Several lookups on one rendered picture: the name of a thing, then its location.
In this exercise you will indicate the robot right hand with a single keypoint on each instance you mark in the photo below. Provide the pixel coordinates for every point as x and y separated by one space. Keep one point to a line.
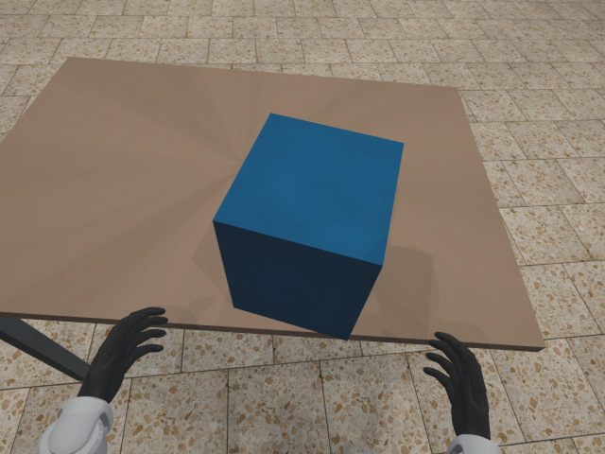
465 387

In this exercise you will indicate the robot left hand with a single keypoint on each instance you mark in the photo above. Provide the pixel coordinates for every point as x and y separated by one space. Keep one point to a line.
119 351

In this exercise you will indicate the left robot forearm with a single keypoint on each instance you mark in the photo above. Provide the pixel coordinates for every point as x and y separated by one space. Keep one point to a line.
82 427

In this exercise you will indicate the table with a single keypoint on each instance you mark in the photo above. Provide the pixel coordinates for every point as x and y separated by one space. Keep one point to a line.
111 179

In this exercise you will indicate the carton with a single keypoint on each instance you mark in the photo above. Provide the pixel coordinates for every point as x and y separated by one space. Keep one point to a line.
303 229

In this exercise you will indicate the right robot forearm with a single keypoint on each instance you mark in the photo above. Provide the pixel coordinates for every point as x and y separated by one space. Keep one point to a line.
472 444

